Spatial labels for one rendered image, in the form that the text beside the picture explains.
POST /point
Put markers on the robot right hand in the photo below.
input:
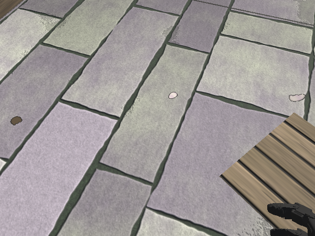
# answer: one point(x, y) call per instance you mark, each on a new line
point(298, 213)

